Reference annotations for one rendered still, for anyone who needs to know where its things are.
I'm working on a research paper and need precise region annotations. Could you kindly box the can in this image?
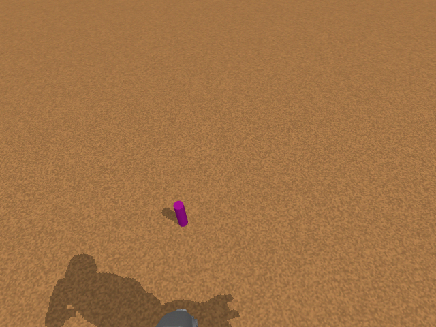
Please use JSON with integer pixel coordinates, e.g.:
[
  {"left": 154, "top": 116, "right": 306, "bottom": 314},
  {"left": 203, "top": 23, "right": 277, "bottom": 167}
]
[{"left": 174, "top": 201, "right": 188, "bottom": 227}]

